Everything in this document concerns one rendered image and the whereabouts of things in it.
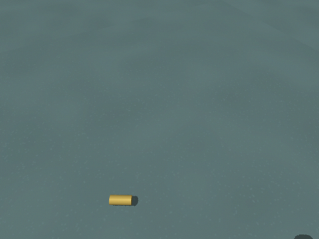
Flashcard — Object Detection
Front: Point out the can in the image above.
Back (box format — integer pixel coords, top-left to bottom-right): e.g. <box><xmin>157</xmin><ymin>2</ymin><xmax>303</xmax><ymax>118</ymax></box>
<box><xmin>109</xmin><ymin>195</ymin><xmax>132</xmax><ymax>205</ymax></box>

